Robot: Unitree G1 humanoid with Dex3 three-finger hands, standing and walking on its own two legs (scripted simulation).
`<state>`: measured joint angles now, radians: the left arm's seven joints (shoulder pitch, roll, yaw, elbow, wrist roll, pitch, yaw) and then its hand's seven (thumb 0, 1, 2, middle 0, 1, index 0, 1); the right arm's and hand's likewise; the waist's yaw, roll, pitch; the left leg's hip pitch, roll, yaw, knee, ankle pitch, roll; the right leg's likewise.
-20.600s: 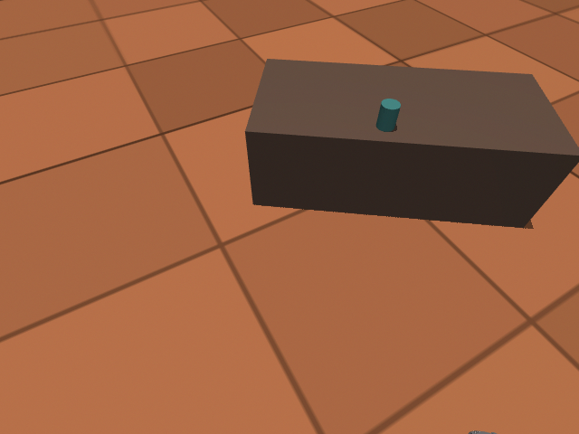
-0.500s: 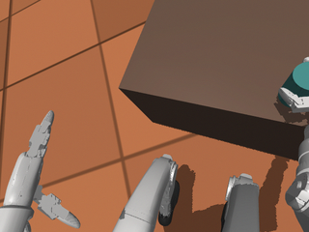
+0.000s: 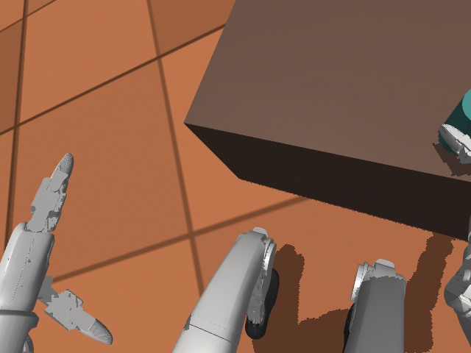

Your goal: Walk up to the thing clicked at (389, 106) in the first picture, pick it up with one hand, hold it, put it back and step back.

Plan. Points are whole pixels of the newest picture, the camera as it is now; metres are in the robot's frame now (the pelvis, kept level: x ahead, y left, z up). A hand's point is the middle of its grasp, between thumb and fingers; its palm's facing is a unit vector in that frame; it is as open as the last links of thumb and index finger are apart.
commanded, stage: loosen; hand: right
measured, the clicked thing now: out of the picture +0.51 -0.22 -0.06
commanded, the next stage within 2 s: open in 0.14 s
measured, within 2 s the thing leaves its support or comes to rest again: neither
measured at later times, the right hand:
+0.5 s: hand out of the picture +0.51 -0.22 -0.06, palm faces +0.21 +0.98 +0.01, open 11.5 cm
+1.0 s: hand out of the picture +0.51 -0.26 +0.01, palm faces +0.25 +0.97 -0.01, open 16.5 cm
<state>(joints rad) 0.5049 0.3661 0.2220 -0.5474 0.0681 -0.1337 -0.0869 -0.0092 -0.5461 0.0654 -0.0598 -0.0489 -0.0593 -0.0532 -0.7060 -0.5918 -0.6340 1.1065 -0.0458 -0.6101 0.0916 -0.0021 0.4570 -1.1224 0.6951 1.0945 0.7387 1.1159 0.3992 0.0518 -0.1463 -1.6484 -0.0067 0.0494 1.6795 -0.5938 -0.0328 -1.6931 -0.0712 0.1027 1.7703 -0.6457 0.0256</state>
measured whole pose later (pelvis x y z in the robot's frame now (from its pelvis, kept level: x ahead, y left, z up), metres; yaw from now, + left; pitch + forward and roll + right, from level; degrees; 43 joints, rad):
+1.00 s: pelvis +0.01 +0.00 +0.02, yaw +0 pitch +31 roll +6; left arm 0.53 0.34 0.20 -0.44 0.04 -0.10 -0.07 -0.01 -0.53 0.06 -0.07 -0.05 -0.07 -0.06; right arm -0.68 -0.61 -0.65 0.95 -0.01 -0.46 0.14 -0.01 0.45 -0.12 0.17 0.15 0.18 0.15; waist 0.35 0.04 -0.16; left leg -1.57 -0.01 0.05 1.61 -0.59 -0.03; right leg -1.61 -0.08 0.10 1.70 -0.64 0.03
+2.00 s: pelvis +0.08 -0.01 +0.20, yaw -4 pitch +10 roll +2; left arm 0.36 0.21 -0.04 0.22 -0.05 0.11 0.06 0.01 0.86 0.87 -0.20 -0.29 -0.20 -0.29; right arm 0.20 -0.24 -0.10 0.34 0.05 0.04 -0.10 -0.01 0.53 -0.06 0.06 0.05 0.07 0.06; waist 0.03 0.01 -0.10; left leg -0.57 0.02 0.01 0.83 -0.43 -0.03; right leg -0.59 -0.05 0.01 0.89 -0.47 0.02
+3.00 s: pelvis +0.07 +0.00 +0.19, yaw -5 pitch +6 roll +2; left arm 0.26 0.20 -0.02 0.52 -0.02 -0.10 0.16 0.01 0.90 0.90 -0.20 -0.31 -0.21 -0.30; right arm 0.44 -0.19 0.01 0.05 0.02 0.23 -0.14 -0.01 0.54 -0.05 0.05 0.05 0.06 0.05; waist 0.01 -0.02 -0.08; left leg -0.55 0.02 0.03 0.89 -0.44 -0.03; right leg -0.57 -0.05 0.03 0.93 -0.47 0.02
